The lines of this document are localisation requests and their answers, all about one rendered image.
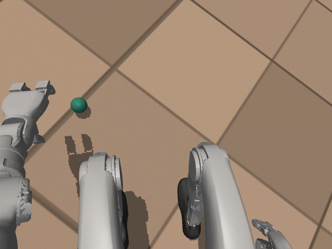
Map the right robot hand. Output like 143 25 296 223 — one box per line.
252 219 292 249

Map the left robot arm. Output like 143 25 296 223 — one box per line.
0 114 37 249

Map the right robot foot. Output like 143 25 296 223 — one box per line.
177 177 201 239

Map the ball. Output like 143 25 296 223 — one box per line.
71 98 88 113

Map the left robot hand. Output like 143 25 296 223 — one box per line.
2 80 56 144

